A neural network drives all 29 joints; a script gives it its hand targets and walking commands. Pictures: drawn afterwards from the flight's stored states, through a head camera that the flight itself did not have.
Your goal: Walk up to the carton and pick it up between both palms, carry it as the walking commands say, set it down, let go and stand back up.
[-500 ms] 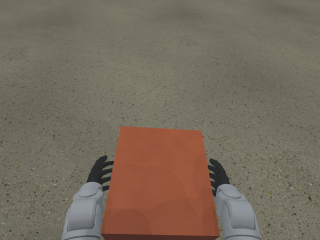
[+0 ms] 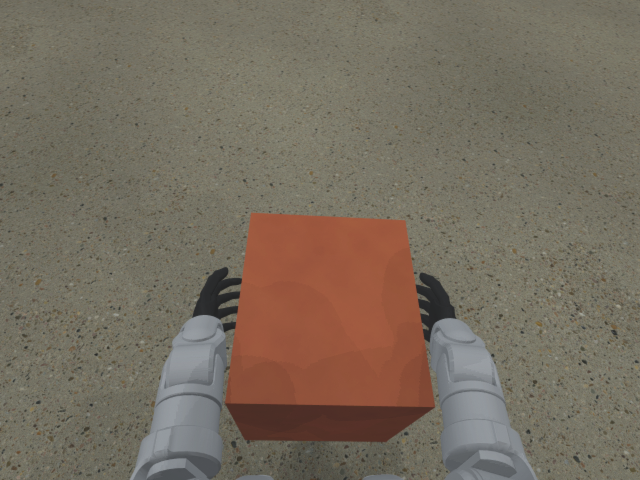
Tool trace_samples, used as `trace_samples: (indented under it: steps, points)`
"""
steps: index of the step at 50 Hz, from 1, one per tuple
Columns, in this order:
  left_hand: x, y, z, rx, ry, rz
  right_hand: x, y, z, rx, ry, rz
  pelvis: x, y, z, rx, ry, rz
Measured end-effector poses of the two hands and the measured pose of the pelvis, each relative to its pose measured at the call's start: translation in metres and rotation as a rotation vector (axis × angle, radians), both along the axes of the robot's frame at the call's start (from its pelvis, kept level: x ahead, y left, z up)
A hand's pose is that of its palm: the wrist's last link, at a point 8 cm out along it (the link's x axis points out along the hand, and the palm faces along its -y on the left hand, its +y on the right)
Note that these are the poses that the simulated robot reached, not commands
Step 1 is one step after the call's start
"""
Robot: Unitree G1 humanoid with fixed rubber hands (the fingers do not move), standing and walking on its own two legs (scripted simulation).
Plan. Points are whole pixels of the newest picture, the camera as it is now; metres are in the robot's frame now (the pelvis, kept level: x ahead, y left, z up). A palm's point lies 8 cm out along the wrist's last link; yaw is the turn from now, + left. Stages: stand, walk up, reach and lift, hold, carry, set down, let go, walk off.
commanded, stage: set down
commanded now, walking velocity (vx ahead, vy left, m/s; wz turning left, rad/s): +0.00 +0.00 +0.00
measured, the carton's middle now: (322, 334) +0.32 -0.01 -0.09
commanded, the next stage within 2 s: none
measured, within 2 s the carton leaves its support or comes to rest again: neither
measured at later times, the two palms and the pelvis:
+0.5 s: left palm (229, 333) +0.33 +0.14 -0.11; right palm (426, 333) +0.33 -0.18 -0.11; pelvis -0.02 -0.02 -0.05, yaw +0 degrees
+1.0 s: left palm (242, 334) +0.37 +0.13 -0.20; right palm (414, 341) +0.35 -0.18 -0.21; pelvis -0.02 -0.01 -0.12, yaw +0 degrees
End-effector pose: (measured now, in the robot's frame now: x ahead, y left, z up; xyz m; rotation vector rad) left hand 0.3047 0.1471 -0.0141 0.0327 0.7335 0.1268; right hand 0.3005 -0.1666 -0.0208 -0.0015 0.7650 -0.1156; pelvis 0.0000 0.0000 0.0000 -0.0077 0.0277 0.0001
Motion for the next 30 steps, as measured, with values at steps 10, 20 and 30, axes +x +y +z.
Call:
trace_samples:
  steps: [10, 20, 30]
  points:
    - [0.011, -0.018, -0.035, -0.020, 0.009, -0.008, -0.001, -0.017, -0.038, 0.001, 0.010, -0.033, -0.008, 0.000, -0.012, 0.016, 0.161, -0.014]
    - [0.020, -0.017, -0.081, -0.013, -0.004, 0.018, 0.020, -0.017, -0.082, 0.010, -0.002, -0.008, -0.022, -0.016, -0.040, 0.020, 0.326, -0.018]
    - [0.033, -0.003, -0.109, -0.017, -0.016, 0.025, 0.036, -0.004, -0.109, 0.012, -0.012, -0.010, -0.021, -0.026, -0.064, 0.008, 0.445, 0.008]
